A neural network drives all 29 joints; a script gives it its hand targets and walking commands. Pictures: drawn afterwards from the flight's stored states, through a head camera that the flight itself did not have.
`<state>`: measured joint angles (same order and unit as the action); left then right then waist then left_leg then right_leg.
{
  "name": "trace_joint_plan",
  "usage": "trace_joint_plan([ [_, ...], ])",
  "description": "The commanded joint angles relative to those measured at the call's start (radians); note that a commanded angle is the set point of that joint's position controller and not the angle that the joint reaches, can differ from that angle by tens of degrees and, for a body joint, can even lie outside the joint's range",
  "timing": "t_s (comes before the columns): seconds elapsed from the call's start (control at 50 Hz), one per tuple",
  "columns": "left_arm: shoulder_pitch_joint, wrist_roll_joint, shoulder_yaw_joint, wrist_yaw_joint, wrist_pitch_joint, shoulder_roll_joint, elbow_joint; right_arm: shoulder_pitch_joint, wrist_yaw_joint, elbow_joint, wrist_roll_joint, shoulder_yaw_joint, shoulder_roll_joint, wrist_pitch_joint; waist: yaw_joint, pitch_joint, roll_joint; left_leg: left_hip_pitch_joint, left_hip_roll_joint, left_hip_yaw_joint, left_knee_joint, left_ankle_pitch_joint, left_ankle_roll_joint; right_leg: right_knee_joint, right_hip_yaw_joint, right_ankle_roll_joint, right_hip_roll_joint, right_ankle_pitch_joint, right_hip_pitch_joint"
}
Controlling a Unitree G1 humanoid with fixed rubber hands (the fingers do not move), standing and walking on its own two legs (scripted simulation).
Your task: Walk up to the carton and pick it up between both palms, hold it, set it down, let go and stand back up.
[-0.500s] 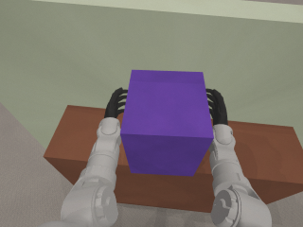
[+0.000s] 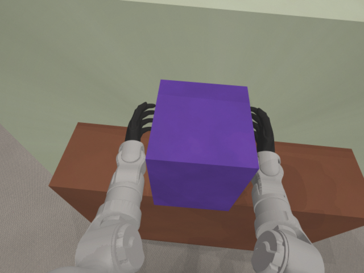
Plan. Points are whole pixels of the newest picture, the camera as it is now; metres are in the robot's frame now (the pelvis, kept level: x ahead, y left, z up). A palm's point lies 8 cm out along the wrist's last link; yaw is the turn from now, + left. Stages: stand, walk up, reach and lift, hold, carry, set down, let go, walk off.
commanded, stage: set down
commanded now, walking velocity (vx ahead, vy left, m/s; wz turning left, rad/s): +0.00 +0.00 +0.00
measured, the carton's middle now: (197, 150) +0.39 -0.03 +0.00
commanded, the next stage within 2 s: none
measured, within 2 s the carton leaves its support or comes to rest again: neither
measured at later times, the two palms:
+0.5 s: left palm (123, 130) +0.41 +0.15 +0.04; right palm (264, 133) +0.40 -0.19 +0.05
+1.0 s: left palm (107, 97) +0.41 +0.16 +0.15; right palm (295, 107) +0.40 -0.22 +0.15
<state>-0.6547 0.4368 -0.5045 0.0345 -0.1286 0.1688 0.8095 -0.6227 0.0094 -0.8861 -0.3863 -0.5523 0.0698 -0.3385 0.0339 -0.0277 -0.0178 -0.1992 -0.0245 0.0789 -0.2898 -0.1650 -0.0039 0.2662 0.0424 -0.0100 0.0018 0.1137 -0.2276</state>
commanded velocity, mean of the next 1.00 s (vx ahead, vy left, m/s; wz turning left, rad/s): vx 0.00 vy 0.00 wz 0.00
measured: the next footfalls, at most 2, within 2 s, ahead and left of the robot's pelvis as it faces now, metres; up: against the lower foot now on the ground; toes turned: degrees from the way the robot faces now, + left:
none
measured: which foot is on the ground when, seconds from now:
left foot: down 0.00-1.00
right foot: down 0.00-1.00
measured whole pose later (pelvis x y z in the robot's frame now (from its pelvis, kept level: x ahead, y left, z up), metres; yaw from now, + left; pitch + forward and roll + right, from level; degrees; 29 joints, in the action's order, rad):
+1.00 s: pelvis -0.03 -0.01 -0.01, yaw -1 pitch +11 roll +0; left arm -0.98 -0.23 0.00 0.09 0.09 -0.26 1.07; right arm -0.97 0.08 -1.09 0.40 0.09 -0.32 0.06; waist 0.00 0.17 -0.01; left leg -0.45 -0.05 0.06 -0.43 -0.17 0.02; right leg 0.39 0.03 -0.03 0.03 0.11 -0.47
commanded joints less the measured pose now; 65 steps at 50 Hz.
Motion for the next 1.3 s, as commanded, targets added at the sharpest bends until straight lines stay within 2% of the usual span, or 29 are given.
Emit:
trace_joint_plan([
  [0.0,-0.332,0.03,0.215,-0.057,-0.034,0.319,0.017,-0.349,-0.085,-0.035,-0.049,0.259,0.402,-0.013,-0.028,0.359,-0.018,-0.013,0.01,0.036,0.034,0.121,-0.012,0.047,0.029,0.048,-0.003,-0.317,0.284],
  [0.08,-0.34,0.018,0.168,-0.027,-0.037,0.182,0.01,-0.335,-0.057,-0.044,-0.019,0.222,0.253,-0.001,-0.035,0.336,-0.025,-0.008,0.013,0.045,0.034,0.112,-0.009,0.045,0.019,0.05,-0.002,-0.274,0.268],
  [0.12,-0.34,-0.004,0.146,0.006,-0.04,0.054,0.003,-0.321,-0.031,-0.06,0.032,0.202,0.105,0.005,-0.041,0.353,-0.01,-0.002,0.012,0.048,0.024,0.122,-0.003,0.053,0.009,0.042,0.004,-0.254,0.254],
  [0.14,-0.338,-0.035,0.142,0.035,-0.042,-0.046,0.001,-0.318,-0.009,-0.072,0.09,0.206,-0.009,0.008,-0.045,0.377,-0.003,-0.003,0.01,0.047,0.011,0.136,0.0,0.059,-0.003,0.036,0.009,-0.251,0.237],
  [0.2,-0.419,-0.18,0.235,0.114,-0.072,-0.147,0.033,-0.421,0.056,-0.116,0.301,0.337,-0.119,0.012,-0.061,0.502,0.025,-0.076,0.002,0.028,-0.063,0.173,0.01,0.104,-0.034,0.016,0.021,-0.279,0.167],
  [0.26,-0.46,-0.28,0.28,0.149,-0.115,-0.198,0.134,-0.497,0.091,-0.145,0.445,0.454,-0.185,0.011,-0.076,0.652,0.018,-0.123,0.003,0.009,-0.144,0.212,0.02,0.159,-0.051,0.009,0.029,-0.312,0.125],
  [0.32,-0.494,-0.352,0.319,0.156,-0.16,-0.254,0.225,-0.541,0.105,-0.194,0.548,0.524,-0.282,-0.001,-0.076,0.764,0.031,-0.106,0.003,-0.007,-0.217,0.298,0.049,0.202,-0.052,0.002,0.04,-0.371,0.078],
  [0.34,-0.51,-0.377,0.338,0.155,-0.166,-0.267,0.241,-0.562,0.109,-0.205,0.574,0.533,-0.32,-0.004,-0.062,0.792,0.029,-0.085,-0.001,-0.012,-0.239,0.328,0.062,0.207,-0.045,0.0,0.048,-0.38,0.043],
  [0.38,-0.507,-0.414,0.352,0.149,-0.173,-0.291,0.265,-0.567,0.112,-0.249,0.629,0.567,-0.377,-0.015,-0.06,0.818,0.03,-0.052,-0.001,-0.021,-0.282,0.42,0.081,0.222,-0.039,-0.001,0.061,-0.446,0.006],
  [0.4,-0.514,-0.424,0.367,0.142,-0.171,-0.3,0.29,-0.567,0.113,-0.297,0.653,0.58,-0.4,-0.018,-0.047,0.801,0.038,-0.039,0.0,-0.024,-0.292,0.437,0.09,0.222,-0.034,-0.001,0.064,-0.456,-0.014],
  [0.5,-0.548,-0.523,0.446,0.111,-0.167,-0.357,0.3,-0.593,0.087,-0.351,0.739,0.61,-0.496,-0.021,-0.004,0.776,0.05,-0.025,-0.001,-0.045,-0.296,0.411,0.104,0.21,-0.023,0.004,0.065,-0.396,-0.106],
  [0.52,-0.557,-0.544,0.455,0.104,-0.161,-0.379,0.301,-0.608,0.076,-0.346,0.758,0.627,-0.516,-0.006,-0.012,0.755,0.047,-0.027,-0.001,-0.046,-0.289,0.392,0.098,0.204,-0.022,0.004,0.065,-0.361,-0.115],
  [0.54,-0.571,-0.568,0.477,0.096,-0.155,-0.386,0.344,-0.621,0.068,-0.363,0.772,0.639,-0.513,0.01,-0.004,0.718,0.03,-0.05,0.0,-0.052,-0.281,0.336,0.089,0.198,-0.02,0.008,0.059,-0.309,-0.14],
  [0.58,-0.617,-0.617,0.504,0.092,-0.152,-0.417,0.259,-0.643,0.05,-0.274,0.802,0.651,-0.534,0.031,-0.014,0.783,0.037,-0.051,0.002,-0.049,-0.269,0.313,0.084,0.193,-0.02,0.011,0.057,-0.281,-0.148],
  [0.62,-0.651,-0.647,0.536,0.084,-0.13,-0.424,0.261,-0.67,0.032,-0.263,0.813,0.655,-0.542,0.066,-0.006,0.786,0.045,-0.052,0.002,-0.057,-0.266,0.29,0.08,0.19,-0.016,0.007,0.052,-0.259,-0.16],
  [0.64,-0.659,-0.656,0.54,0.079,-0.116,-0.434,0.266,-0.677,0.024,-0.254,0.82,0.666,-0.543,0.089,-0.016,0.776,0.041,-0.067,0.004,-0.056,-0.256,0.252,0.071,0.184,-0.021,0.006,0.046,-0.217,-0.159],
  [0.66,-0.674,-0.672,0.536,0.076,-0.104,-0.456,0.225,-0.693,0.017,-0.196,0.83,0.675,-0.551,0.107,-0.03,0.815,0.023,-0.08,0.008,-0.052,-0.25,0.241,0.06,0.185,-0.029,0.012,0.042,-0.219,-0.135],
  [0.68,-0.673,-0.678,0.547,0.07,-0.085,-0.456,0.251,-0.69,0.014,-0.216,0.836,0.682,-0.541,0.128,-0.023,0.779,0.02,-0.104,0.01,-0.057,-0.242,0.218,0.054,0.188,-0.034,0.015,0.038,-0.218,-0.126],
  [0.74,-0.703,-0.689,0.545,0.063,-0.033,-0.493,0.179,-0.712,0.011,-0.151,0.838,0.671,-0.56,0.179,-0.026,0.804,0.007,-0.11,0.017,-0.053,-0.21,0.185,0.043,0.177,-0.044,0.022,0.035,-0.2,-0.077],
  [0.8,-0.708,-0.685,0.533,0.056,0.04,-0.513,0.183,-0.728,0.02,-0.142,0.826,0.658,-0.561,0.238,-0.03,0.758,-0.012,-0.113,0.02,-0.052,-0.176,0.141,0.027,0.152,-0.052,0.025,0.03,-0.169,-0.047],
  [0.84,-0.704,-0.675,0.5,0.052,0.089,-0.542,0.197,-0.742,0.036,-0.119,0.811,0.653,-0.552,0.278,-0.044,0.72,-0.052,-0.152,0.028,-0.045,-0.148,0.098,0.007,0.143,-0.068,0.037,0.021,-0.145,0.018],
  [0.9,-0.728,-0.664,0.477,0.055,0.149,-0.567,0.138,-0.762,0.061,-0.072,0.796,0.636,-0.541,0.331,-0.046,0.717,-0.05,-0.156,0.034,-0.037,-0.12,0.103,0.003,0.129,-0.075,0.042,0.022,-0.169,0.091],
  [0.92,-0.742,-0.663,0.481,0.054,0.174,-0.568,0.126,-0.77,0.07,-0.068,0.79,0.622,-0.542,0.351,-0.034,0.703,-0.035,-0.14,0.034,-0.037,-0.112,0.099,0.007,0.119,-0.071,0.041,0.023,-0.167,0.093],
  [0.94,-0.756,-0.659,0.473,0.058,0.197,-0.573,0.089,-0.777,0.078,-0.046,0.786,0.608,-0.543,0.37,-0.04,0.716,-0.015,-0.115,0.033,-0.034,-0.104,0.101,0.011,0.111,-0.066,0.036,0.029,-0.152,0.091],
  [1.02,-0.764,-0.657,0.461,0.068,0.313,-0.586,0.022,-0.798,0.107,-0.002,0.759,0.571,-0.546,0.457,-0.025,0.654,-0.016,-0.043,0.028,-0.035,-0.079,0.095,0.012,0.077,-0.055,0.033,0.04,-0.137,0.105],
  [1.06,-0.762,-0.662,0.46,0.062,0.36,-0.594,0.029,-0.804,0.121,-0.003,0.76,0.573,-0.533,0.495,-0.022,0.609,-0.021,-0.045,0.031,-0.036,-0.067,0.071,0.006,0.068,-0.057,0.038,0.035,-0.121,0.125],
  [1.14,-0.767,-0.66,0.468,0.061,0.416,-0.593,-0.024,-0.796,0.132,0.0,0.755,0.547,-0.531,0.536,-0.006,0.576,0.02,0.014,0.026,-0.043,-0.061,0.097,0.021,0.059,-0.036,0.033,0.044,-0.136,0.111],
  [1.22,-0.729,-0.637,0.446,0.053,0.477,-0.605,-0.095,-0.774,0.135,0.033,0.767,0.545,-0.548,0.564,-0.002,0.564,0.031,0.057,0.03,-0.041,-0.06,0.162,0.029,0.059,-0.028,0.039,0.047,-0.224,0.169],
  [1.28,-0.677,-0.619,0.432,0.045,0.523,-0.601,-0.204,-0.724,0.131,0.09,0.784,0.545,-0.555,0.576,-0.005,0.571,0.046,0.106,0.031,-0.038,-0.064,0.234,0.041,0.056,-0.019,0.043,0.054,-0.282,0.196],
])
